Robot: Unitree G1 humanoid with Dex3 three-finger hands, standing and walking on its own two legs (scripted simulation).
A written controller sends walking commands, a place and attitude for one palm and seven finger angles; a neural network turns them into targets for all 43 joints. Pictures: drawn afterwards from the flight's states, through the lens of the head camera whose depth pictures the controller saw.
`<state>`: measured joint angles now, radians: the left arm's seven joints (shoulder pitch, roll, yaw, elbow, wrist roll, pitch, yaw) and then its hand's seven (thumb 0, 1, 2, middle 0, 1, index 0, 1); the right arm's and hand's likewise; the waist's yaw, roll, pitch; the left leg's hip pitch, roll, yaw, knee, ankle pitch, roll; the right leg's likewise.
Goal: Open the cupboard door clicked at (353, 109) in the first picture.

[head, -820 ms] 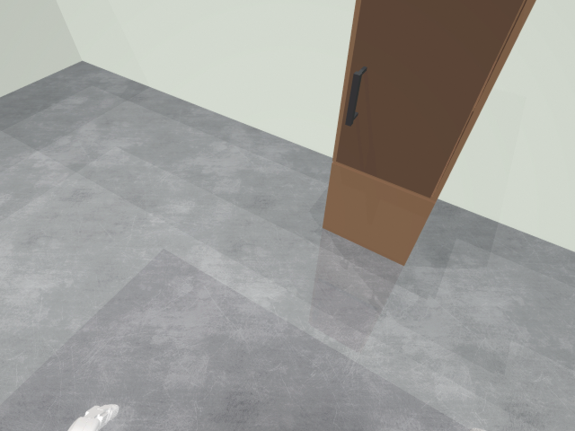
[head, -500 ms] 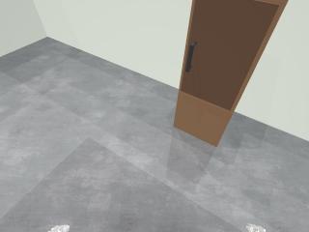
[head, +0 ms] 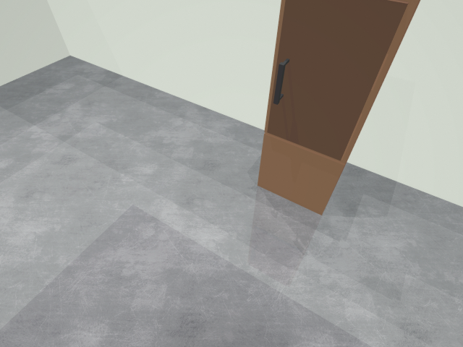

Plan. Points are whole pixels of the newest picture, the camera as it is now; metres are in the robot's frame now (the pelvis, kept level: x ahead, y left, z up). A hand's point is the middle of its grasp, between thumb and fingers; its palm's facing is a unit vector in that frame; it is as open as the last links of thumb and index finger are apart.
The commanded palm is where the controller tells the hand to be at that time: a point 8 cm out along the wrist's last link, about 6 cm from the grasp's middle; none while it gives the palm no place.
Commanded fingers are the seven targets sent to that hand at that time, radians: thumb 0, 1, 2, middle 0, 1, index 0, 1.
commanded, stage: stand and wait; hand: left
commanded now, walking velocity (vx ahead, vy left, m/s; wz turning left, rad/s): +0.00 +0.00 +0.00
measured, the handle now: (281, 82) +1.02 -0.14 -0.07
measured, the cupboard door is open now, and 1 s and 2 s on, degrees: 0 0 0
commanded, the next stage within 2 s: look at it before walking up in 0.18 s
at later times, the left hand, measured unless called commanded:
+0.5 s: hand out of the picture +0.07 +0.24 -0.16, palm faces -0.03 -0.94 -0.33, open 7.4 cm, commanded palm none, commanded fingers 0.00 0.90 0.90 -0.20 -0.30 -0.20 -0.30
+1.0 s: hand out of the picture +0.09 +0.24 -0.15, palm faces -0.03 -0.94 -0.34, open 7.4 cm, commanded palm none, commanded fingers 0.00 0.90 0.90 -0.20 -0.30 -0.20 -0.30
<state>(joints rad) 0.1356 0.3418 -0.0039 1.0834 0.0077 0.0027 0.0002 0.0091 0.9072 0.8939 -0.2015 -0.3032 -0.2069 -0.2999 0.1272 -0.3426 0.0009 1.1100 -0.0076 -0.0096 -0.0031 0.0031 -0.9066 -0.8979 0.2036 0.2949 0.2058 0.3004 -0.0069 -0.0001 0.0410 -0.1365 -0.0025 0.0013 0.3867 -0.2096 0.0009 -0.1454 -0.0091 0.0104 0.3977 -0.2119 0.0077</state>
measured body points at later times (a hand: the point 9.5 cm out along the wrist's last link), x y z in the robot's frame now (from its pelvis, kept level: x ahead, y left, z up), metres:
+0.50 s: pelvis +0.00 +0.00 +0.00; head +0.01 +0.00 +0.45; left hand +0.08 +0.29 -0.13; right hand +0.07 -0.30 -0.13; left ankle +0.00 +0.12 -0.74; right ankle +0.00 -0.12 -0.74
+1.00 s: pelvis +0.01 -0.01 +0.00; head +0.02 -0.01 +0.45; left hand +0.09 +0.29 -0.13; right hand +0.09 -0.30 -0.13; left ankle +0.00 +0.12 -0.74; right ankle +0.00 -0.12 -0.74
